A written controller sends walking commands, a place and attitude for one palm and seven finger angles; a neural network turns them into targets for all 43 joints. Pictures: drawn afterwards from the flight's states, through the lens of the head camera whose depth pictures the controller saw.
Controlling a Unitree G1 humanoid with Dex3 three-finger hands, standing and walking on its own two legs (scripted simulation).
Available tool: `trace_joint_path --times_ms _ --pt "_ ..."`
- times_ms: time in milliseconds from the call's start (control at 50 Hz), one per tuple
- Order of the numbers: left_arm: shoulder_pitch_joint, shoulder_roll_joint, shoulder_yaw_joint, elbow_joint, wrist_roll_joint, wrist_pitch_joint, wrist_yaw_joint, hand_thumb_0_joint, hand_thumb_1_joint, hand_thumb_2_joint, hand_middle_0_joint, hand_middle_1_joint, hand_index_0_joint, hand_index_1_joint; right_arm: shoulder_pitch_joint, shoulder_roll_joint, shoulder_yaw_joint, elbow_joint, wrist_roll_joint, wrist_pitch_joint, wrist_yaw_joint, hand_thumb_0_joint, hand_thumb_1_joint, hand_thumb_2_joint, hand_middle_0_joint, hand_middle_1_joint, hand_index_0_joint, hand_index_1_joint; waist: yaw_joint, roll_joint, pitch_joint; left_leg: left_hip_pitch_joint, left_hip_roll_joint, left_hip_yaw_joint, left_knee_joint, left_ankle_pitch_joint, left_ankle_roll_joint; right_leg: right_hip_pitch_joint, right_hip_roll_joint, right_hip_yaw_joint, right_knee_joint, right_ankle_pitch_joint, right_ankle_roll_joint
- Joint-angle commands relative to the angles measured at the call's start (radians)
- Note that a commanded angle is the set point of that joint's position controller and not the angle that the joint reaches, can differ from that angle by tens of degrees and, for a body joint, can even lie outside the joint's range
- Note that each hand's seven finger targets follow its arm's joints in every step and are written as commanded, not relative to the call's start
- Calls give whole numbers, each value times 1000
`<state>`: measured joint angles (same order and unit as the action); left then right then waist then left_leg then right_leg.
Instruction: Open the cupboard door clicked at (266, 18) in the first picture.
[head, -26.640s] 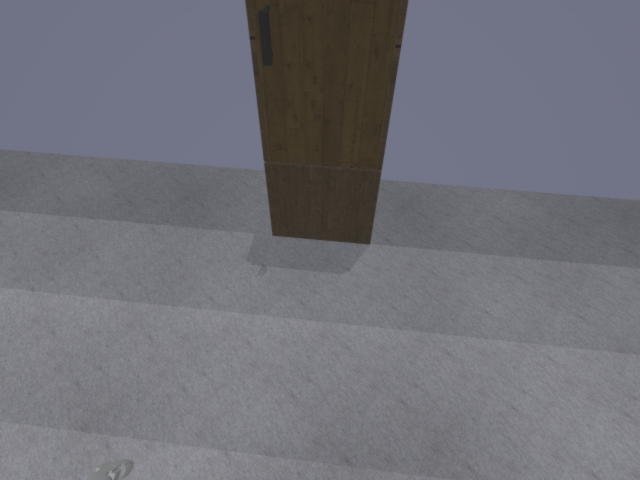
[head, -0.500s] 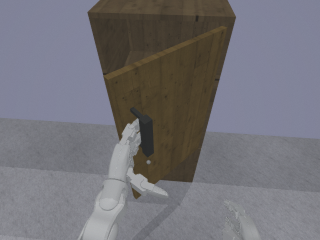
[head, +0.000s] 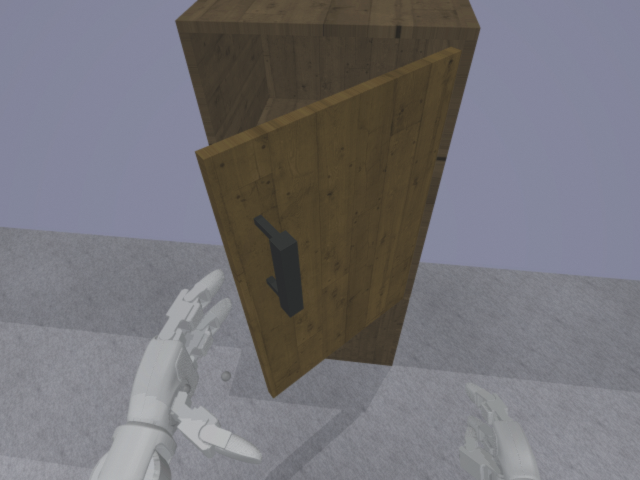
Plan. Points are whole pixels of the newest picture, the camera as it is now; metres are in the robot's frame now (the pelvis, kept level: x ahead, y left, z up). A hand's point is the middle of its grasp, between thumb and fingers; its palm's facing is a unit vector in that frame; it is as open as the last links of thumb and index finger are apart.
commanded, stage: slide the hand sideways off the handle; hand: left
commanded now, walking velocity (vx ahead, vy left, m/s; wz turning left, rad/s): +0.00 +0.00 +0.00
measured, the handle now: (278, 266) +0.35 +0.09 +0.10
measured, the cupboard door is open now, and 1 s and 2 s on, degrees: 46 46 46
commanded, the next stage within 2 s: draw the hand back to the body in 0.20 s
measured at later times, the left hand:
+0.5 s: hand (191, 381) +0.19 +0.15 +0.11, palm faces -0.04 -1.00 -0.06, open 16.3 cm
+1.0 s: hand (109, 363) +0.19 +0.22 +0.13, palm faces +0.25 -0.93 -0.29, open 14.9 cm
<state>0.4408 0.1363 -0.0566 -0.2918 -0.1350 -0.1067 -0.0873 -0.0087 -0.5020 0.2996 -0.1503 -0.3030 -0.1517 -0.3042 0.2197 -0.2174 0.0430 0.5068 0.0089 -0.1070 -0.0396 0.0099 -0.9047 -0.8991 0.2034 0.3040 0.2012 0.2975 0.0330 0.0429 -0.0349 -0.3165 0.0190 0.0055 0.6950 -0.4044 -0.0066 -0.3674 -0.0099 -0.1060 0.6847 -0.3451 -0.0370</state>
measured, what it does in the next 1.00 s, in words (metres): stands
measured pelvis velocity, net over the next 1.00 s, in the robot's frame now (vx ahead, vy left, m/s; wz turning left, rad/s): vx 0.00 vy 0.02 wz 0.00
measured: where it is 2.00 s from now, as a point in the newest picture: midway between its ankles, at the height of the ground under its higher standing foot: outside the picture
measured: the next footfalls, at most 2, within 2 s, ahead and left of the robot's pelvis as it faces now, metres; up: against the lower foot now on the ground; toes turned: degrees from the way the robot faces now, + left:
none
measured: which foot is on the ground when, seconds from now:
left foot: down 0.00-1.00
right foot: down 0.00-1.00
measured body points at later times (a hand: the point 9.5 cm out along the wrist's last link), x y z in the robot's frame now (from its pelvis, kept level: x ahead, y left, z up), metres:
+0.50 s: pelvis +0.00 +0.01 +0.00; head -0.01 +0.00 +0.45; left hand +0.19 +0.20 +0.11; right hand +0.18 -0.20 -0.07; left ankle -0.02 +0.12 -0.72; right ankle +0.01 -0.09 -0.72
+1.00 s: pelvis +0.00 +0.02 +0.01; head -0.01 +0.01 +0.46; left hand +0.18 +0.27 +0.15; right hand +0.20 -0.18 -0.05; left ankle -0.02 +0.12 -0.72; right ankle +0.01 -0.09 -0.72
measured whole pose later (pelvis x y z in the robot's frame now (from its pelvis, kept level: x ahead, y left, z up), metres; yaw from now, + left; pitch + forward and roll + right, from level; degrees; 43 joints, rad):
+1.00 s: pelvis +0.00 +0.02 +0.01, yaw +0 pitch -2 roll -1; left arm 0.52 0.27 0.13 -0.44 -0.06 -0.04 0.06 -0.01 -0.26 0.41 -0.16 -0.30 -0.16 -0.30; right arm 0.22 -0.22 0.06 0.57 0.00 -0.19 -0.09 0.01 -0.90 -0.90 0.21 0.30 0.20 0.30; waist 0.05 0.05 0.01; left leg -0.17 0.00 0.01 0.56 -0.35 0.02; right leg -0.20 -0.02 -0.10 0.52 -0.27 -0.01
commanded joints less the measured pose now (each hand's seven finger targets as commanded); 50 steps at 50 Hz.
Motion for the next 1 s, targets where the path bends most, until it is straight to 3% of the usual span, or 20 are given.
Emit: trace_joint_path --times_ms 0,40,80,140,160,200,280,360,440,520,540,680,740,780,800,820,840,860,920,980 --pt "-118 57 49 -251 -28 -103 -28 0 -500 300 -150 -300 -150 -300 -87 -83 -31 -162 5 -89 -12 0 -900 -900 200 300 200 300 -17 -65 -124 -63 -40 -17 -67 214 22 110 -3 98 -105 243 26" --pt "-83 96 93 -228 -35 -109 -38 0 -500 300 -150 -300 -150 -300 -82 -90 -34 -153 7 -102 -15 0 -900 -900 200 300 200 300 -9 -75 -119 -77 -39 -21 -59 214 21 113 -4 107 -104 238 25" --pt "-59 75 71 -236 -41 -105 -55 0 -500 300 -150 -300 -150 -300 -86 -89 -31 -162 8 -112 -15 0 -900 -900 200 300 200 300 -5 -61 -122 -80 -41 -22 -63 208 22 110 -5 101 -98 226 24" --pt "-30 110 115 -204 -53 -93 -66 0 -500 300 -150 -300 -150 -300 -82 -99 -33 -156 10 -122 -20 0 -900 -900 200 300 200 300 -2 -99 -102 -107 -40 -26 -57 182 20 105 -6 113 -110 174 27" --pt "-64 86 88 -225 -56 -92 -70 0 -500 300 -150 -300 -150 -300 -92 -97 -30 -163 11 -126 -20 0 -900 -900 200 300 200 300 -10 -93 -98 -108 -42 -26 -56 171 22 91 -8 114 -112 155 29" --pt "-96 96 105 -231 -60 -95 -65 0 -500 300 -150 -300 -150 -300 -88 -99 -32 -158 11 -136 -24 0 -900 -900 200 300 200 300 -11 -92 -101 -108 -41 -28 -54 160 20 83 -8 114 -114 125 29" --pt "-79 57 53 -284 -58 -109 -56 0 -500 300 -150 -300 -150 -300 -79 -95 -32 -163 13 -165 -18 0 -900 -900 200 300 200 300 -9 -26 -135 -73 -40 -35 -60 190 20 71 2 74 -79 169 21" --pt "-39 127 117 -314 -44 -107 -39 0 -500 300 -150 -300 -150 -300 -71 -98 -33 -161 12 -172 -18 0 -900 -900 200 300 200 300 6 -52 -149 -75 -35 -39 -73 207 20 94 5 64 -69 187 19" --pt "2 122 123 -311 -44 -69 -42 0 -500 300 -150 -300 -150 -300 -82 -98 -29 -163 19 -168 -17 0 -900 -900 200 300 200 300 11 -20 -102 -69 -30 -37 -89 216 17 88 11 48 -74 194 15" --pt "-46 139 158 -312 -71 -16 -59 0 -500 300 -150 -300 -150 -300 -89 -106 -23 -159 23 -162 -30 0 -900 -900 200 300 200 300 1 -60 -57 -68 -30 -41 -103 167 20 76 12 48 -108 134 21" --pt "-40 147 169 -304 -75 -5 -64 0 -500 300 -150 -300 -150 -300 -98 -109 -23 -157 23 -162 -34 0 -900 -900 200 300 200 300 6 -76 -58 -66 -29 -44 -106 164 22 85 12 54 -118 124 22" --pt "-48 182 217 -383 -107 9 -100 0 -500 300 -150 -300 -150 -300 -93 -107 -16 -149 26 -182 -40 0 -900 -900 200 300 200 300 16 8 -115 6 -29 -52 -131 257 11 137 18 29 -112 227 15" --pt "-50 204 249 -343 -114 31 -115 0 -395 345 -154 -300 -154 -300 -95 -113 -15 -131 26 -180 -42 0 -900 -900 200 300 200 300 15 -41 -85 2 -28 -52 -136 262 14 144 21 28 -130 239 18" --pt "-69 205 263 -342 -124 47 -125 0 -325 375 -156 -300 -156 -300 -106 -114 -13 -131 29 -179 -44 0 -900 -900 200 300 200 300 14 -23 -54 3 -28 -54 -152 239 13 134 19 24 -143 213 19" --pt "-120 323 281 -439 23 6 24 0 -290 390 -158 -300 -158 -300 -117 -102 -18 -127 6 -172 -62 0 -900 -900 200 300 200 300 27 -4 -45 1 -20 -43 -198 232 20 192 5 63 -187 192 12" --pt "-11 244 259 -358 39 11 87 0 -255 405 -159 -300 -159 -300 -103 -87 -12 -116 -6 -166 -66 0 -900 -900 200 300 200 300 19 -25 9 0 -19 -40 -212 220 16 182 0 57 -211 169 12" --pt "8 241 261 -348 46 16 115 0 -220 420 -160 -300 -160 -300 -109 -94 -16 -113 -7 -161 -64 0 -900 -900 200 300 200 300 21 -78 13 -1 -19 -44 -219 209 15 188 0 59 -224 156 13" --pt "26 214 241 -348 60 14 133 0 -185 435 -161 -300 -161 -300 -112 -88 -14 -106 -7 -150 -61 0 -900 -900 200 300 200 300 18 -41 17 22 -13 -37 -228 235 16 199 -2 59 -228 179 14" --pt "-5 236 248 -389 89 -7 173 0 -80 480 -165 -300 -165 -300 -120 -94 -15 -93 -13 -134 -54 0 -900 -900 200 300 200 300 16 41 -8 74 -12 -32 -261 283 13 237 -3 55 -243 211 11" --pt "-7 265 273 -400 105 -23 201 0 25 525 -169 -300 -169 -300 -124 -97 -22 -80 -17 -131 -54 0 -900 -900 200 300 200 300 18 31 -35 114 -7 -30 -289 317 14 274 -3 52 -264 233 12"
